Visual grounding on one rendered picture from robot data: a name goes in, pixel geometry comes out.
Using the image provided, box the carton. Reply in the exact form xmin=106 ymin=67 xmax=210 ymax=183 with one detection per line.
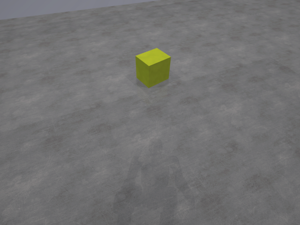
xmin=135 ymin=48 xmax=171 ymax=88

